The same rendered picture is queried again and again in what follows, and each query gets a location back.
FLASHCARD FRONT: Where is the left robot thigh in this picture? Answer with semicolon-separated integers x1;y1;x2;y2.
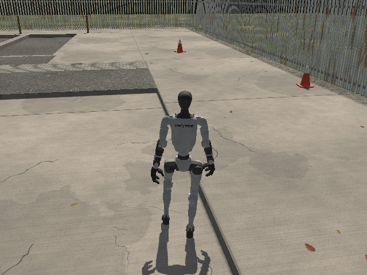
164;159;176;189

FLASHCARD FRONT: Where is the robot left hand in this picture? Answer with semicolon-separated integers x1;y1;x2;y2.
151;167;164;184

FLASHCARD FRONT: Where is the left robot forearm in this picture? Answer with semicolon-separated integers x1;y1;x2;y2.
152;139;164;169

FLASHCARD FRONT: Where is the robot right hand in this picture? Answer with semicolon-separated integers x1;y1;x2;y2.
203;162;215;176

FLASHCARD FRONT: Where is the right robot upper arm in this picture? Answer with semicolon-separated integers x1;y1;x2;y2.
197;116;210;148

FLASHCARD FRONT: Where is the right robot forearm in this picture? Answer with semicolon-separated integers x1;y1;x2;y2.
204;140;214;164

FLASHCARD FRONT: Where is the left robot upper arm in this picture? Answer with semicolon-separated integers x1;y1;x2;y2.
158;115;173;148

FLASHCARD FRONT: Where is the right robot shin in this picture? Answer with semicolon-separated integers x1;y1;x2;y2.
188;194;198;231

